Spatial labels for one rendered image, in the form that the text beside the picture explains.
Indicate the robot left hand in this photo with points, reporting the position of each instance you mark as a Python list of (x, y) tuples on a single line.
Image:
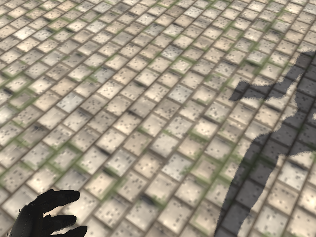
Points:
[(31, 223)]

